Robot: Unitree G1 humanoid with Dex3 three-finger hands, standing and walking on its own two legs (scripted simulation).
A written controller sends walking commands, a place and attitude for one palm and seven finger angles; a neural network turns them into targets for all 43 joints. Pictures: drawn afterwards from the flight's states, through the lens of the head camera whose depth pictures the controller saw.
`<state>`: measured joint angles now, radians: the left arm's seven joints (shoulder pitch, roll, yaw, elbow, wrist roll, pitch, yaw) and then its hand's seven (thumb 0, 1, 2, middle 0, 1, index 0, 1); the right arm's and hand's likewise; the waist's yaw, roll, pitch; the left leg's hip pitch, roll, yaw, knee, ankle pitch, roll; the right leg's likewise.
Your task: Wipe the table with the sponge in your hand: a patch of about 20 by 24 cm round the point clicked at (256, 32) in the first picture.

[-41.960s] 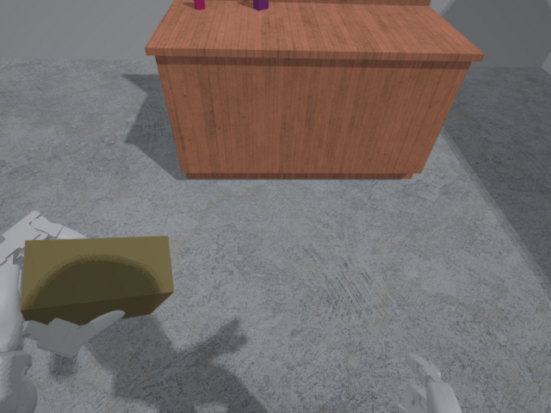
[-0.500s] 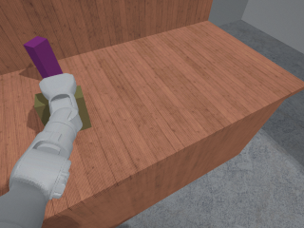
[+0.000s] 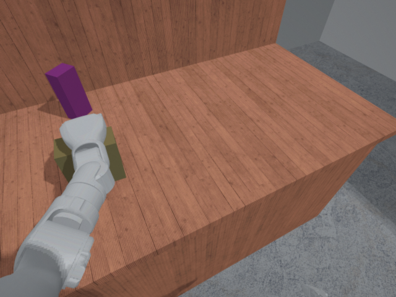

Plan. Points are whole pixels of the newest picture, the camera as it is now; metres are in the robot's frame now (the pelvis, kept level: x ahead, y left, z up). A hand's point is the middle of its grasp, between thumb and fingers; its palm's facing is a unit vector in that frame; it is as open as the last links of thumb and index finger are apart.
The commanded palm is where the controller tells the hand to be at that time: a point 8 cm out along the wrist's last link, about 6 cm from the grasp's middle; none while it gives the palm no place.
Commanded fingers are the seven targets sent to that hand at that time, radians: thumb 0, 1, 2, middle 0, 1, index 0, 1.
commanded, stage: wipe back along the third lane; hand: left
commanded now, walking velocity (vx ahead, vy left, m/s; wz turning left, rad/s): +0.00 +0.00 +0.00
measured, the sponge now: (95, 166) +0.41 +0.27 +0.01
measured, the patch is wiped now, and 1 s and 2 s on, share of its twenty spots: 0.90 0.90 0.90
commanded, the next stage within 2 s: slide back across to the middle lane in 1.20 s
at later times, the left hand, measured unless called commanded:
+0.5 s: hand (99, 164) +0.37 +0.23 +0.07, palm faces +0.03 -0.04 -1.00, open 10.2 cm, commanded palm +0.32 +0.20 +0.10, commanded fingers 0.00 0.10 1.30 -1.20 -1.60 -1.20 -1.60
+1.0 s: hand (110, 182) +0.32 +0.20 +0.07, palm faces +0.04 -0.05 -1.00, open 10.2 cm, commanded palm +0.28 +0.17 +0.10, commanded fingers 0.00 0.10 1.30 -1.20 -1.60 -1.20 -1.60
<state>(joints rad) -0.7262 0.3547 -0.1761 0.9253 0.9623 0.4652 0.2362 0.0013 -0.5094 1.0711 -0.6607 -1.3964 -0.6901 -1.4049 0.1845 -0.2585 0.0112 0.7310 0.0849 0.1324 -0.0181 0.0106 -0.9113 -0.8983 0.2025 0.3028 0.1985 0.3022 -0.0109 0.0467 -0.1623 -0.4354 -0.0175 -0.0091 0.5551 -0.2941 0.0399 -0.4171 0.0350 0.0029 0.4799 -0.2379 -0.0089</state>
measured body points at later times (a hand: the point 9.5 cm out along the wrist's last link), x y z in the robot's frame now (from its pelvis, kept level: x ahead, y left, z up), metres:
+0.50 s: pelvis +0.02 +0.00 +0.00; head +0.00 -0.02 +0.45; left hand +0.36 +0.23 +0.13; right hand +0.25 -0.20 -0.08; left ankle -0.02 +0.09 -0.73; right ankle -0.01 -0.12 -0.73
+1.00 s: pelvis -0.01 -0.02 +0.00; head -0.04 -0.05 +0.45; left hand +0.32 +0.20 +0.13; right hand +0.22 -0.23 -0.08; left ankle -0.02 +0.09 -0.73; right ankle -0.01 -0.12 -0.73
